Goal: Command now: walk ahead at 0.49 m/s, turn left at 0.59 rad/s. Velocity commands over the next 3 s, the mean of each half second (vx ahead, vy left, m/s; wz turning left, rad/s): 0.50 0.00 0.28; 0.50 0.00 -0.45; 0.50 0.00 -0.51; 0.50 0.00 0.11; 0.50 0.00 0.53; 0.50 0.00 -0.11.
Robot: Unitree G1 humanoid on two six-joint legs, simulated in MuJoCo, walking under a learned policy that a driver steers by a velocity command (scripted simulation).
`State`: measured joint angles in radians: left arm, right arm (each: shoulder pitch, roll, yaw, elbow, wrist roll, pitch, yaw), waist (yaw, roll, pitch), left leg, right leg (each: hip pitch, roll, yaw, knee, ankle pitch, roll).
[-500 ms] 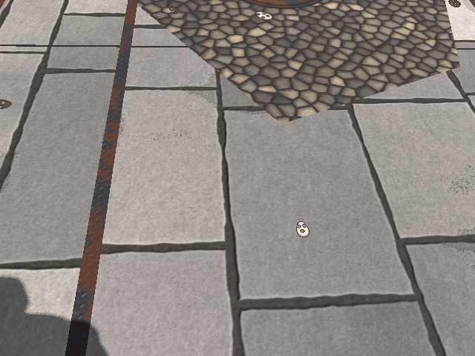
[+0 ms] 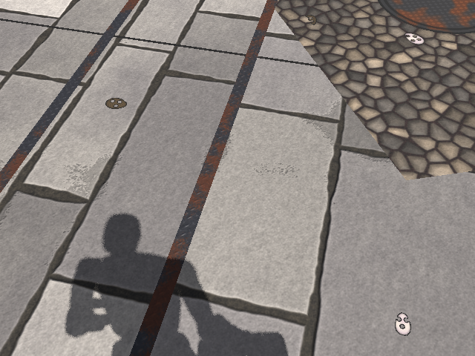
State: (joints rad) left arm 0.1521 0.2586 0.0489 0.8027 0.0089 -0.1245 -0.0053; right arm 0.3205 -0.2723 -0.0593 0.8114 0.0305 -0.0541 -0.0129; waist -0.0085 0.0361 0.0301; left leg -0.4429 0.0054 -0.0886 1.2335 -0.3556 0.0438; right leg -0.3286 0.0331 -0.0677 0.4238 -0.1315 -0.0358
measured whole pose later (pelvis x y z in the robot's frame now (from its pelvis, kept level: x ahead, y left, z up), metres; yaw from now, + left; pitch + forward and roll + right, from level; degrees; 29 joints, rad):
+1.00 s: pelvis +0.53 +0.04 -0.02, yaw -11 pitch +2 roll +1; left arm 0.13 0.28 0.08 0.74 -0.02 -0.05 -0.05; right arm 0.28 -0.27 -0.07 0.82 0.03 -0.09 -0.01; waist -0.01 0.00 0.06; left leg -0.23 0.06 0.04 1.18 -0.48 -0.02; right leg -0.48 0.06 -0.06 0.66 -0.21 -0.12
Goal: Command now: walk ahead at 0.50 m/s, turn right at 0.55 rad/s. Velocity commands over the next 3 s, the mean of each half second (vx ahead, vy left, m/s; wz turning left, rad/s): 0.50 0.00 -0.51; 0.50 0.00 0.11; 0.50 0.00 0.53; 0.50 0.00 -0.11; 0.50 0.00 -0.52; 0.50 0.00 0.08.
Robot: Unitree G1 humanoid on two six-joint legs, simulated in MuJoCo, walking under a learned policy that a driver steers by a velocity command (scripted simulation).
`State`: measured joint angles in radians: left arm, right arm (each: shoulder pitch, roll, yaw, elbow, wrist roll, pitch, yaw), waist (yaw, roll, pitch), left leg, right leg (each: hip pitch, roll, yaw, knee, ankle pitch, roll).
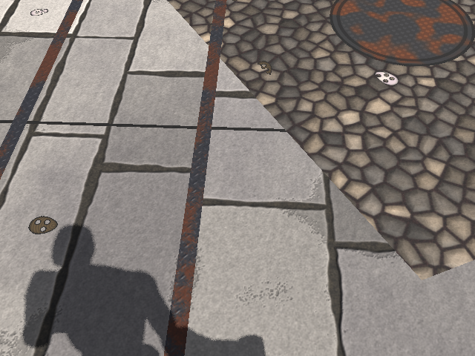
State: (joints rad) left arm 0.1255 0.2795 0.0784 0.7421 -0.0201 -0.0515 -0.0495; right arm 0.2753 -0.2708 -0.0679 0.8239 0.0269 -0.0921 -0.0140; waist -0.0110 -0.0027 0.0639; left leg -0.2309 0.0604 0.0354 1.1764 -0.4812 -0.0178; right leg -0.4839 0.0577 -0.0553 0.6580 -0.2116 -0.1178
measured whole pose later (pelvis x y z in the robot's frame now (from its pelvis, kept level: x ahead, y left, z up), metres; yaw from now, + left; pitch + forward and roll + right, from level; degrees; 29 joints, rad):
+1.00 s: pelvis +0.53 -0.08 +0.02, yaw -9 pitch +3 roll +0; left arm 0.11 0.24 0.04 0.66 0.01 -0.10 -0.02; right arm 0.39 -0.29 -0.05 0.83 0.03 -0.06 -0.01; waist -0.05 0.03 0.00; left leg -0.37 0.01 -0.07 1.10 -0.43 0.02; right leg -0.37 0.00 -0.03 0.51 -0.19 -0.02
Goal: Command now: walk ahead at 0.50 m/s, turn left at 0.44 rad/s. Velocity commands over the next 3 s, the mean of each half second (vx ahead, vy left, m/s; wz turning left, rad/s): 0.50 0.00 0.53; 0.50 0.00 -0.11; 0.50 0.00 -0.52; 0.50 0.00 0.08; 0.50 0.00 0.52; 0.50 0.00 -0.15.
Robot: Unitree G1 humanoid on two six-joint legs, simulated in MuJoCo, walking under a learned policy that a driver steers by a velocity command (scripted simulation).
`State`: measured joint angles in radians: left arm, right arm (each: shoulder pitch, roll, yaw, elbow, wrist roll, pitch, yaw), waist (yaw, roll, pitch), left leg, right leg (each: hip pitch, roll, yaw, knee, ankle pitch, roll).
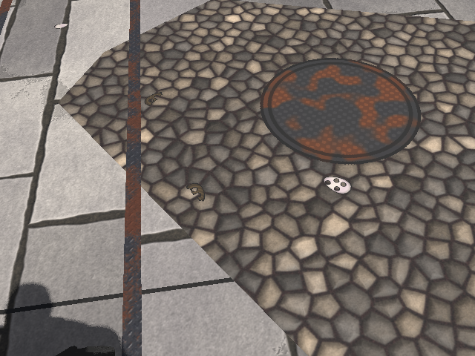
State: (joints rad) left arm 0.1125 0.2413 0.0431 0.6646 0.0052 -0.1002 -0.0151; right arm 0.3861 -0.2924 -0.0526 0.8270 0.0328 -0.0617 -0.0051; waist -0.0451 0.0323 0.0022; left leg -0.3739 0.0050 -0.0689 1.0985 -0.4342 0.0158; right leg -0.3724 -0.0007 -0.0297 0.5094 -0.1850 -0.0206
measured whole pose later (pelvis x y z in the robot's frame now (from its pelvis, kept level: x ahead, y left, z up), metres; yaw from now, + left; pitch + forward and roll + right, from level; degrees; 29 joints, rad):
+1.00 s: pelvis +0.54 +0.12 -0.02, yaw +11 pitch +3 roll +1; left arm 0.12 0.29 0.05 0.69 -0.02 -0.07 -0.05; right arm 0.31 -0.30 -0.06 0.81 -0.01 -0.04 -0.02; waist -0.03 0.00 0.03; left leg -0.07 0.00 0.07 0.77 -0.46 0.01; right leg -0.53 0.04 -0.04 0.61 -0.13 -0.10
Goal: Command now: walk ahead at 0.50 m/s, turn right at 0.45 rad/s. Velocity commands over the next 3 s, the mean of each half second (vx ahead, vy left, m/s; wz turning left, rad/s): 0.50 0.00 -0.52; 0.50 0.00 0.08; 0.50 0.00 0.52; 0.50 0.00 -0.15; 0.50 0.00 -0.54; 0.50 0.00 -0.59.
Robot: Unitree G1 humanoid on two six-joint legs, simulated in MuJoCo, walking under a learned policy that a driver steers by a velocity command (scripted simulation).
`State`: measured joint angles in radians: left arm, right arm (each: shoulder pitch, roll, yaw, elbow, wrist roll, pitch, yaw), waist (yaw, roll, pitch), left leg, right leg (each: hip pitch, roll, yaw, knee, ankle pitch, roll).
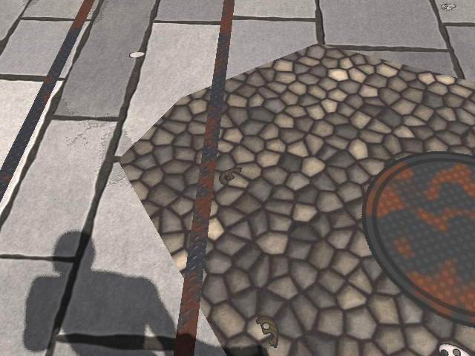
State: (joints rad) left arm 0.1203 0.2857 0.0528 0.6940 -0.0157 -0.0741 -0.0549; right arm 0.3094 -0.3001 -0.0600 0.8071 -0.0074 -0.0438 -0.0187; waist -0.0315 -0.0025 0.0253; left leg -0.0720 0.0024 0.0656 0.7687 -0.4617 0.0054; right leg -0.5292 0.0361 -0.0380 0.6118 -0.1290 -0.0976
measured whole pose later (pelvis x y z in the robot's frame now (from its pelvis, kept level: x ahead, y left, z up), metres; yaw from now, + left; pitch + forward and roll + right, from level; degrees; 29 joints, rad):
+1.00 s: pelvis +0.52 -0.10 +0.02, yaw -11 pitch +2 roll +0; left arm 0.13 0.25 0.04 0.66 0.00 -0.09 -0.02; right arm 0.39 -0.30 -0.05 0.82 0.03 -0.05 0.00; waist -0.05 0.03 0.00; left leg -0.38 0.01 -0.07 1.09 -0.42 0.01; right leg -0.35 0.00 -0.02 0.50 -0.19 -0.02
